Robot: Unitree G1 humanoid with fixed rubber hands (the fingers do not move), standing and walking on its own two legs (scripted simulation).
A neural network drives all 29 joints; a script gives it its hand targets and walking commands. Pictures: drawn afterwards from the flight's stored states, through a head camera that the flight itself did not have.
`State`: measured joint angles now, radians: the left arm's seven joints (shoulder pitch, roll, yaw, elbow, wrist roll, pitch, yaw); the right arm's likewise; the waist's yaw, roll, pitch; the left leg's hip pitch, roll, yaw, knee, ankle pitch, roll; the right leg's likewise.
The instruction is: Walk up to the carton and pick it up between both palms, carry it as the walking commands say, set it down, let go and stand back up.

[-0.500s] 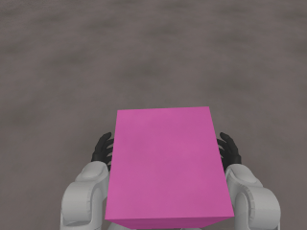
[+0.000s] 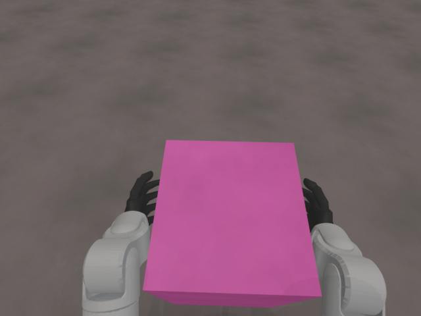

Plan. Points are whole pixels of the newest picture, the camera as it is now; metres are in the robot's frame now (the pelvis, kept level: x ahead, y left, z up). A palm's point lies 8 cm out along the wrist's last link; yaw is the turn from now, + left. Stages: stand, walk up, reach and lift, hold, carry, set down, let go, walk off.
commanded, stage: carry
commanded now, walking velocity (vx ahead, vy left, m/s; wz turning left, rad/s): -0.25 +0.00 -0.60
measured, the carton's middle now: (225, 235) +0.25 +0.00 +0.03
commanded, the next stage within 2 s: none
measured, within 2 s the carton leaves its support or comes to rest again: neither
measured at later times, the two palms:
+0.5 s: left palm out of the picture +0.07 +0.08 +0.07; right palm out of the picture +0.00 -0.20 +0.09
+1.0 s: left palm out of the picture -0.11 -0.01 +0.07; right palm out of the picture -0.29 -0.24 +0.07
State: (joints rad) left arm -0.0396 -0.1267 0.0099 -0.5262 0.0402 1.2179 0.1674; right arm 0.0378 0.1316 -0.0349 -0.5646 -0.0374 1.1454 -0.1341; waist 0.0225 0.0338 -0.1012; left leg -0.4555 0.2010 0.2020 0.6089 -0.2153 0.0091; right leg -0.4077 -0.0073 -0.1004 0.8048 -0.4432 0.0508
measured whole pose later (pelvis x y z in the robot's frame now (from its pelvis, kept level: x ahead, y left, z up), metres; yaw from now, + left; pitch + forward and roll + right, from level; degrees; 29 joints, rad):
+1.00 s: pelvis -0.39 +0.02 +0.00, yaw -35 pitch +4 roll +0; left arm 0.04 -0.13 -0.01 -0.52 0.05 1.17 0.15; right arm 0.05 0.13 -0.03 -0.55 -0.03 1.16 -0.14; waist -0.03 0.01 -0.02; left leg -0.62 0.09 0.06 1.14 -0.45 -0.06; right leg -0.43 0.01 -0.03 0.58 -0.21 -0.04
